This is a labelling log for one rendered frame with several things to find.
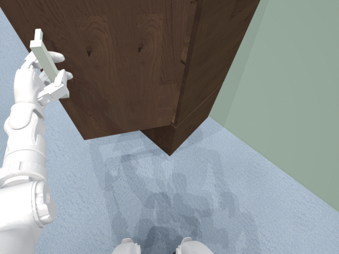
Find left robot hand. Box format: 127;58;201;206
14;51;73;111

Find robot left upper arm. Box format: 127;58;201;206
0;180;56;254

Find cupboard door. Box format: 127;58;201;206
0;0;191;140

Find robot left thigh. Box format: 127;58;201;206
112;242;141;254

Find robot left forearm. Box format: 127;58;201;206
0;103;48;189

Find handle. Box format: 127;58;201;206
30;29;69;98

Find left robot shin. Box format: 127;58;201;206
121;238;133;244

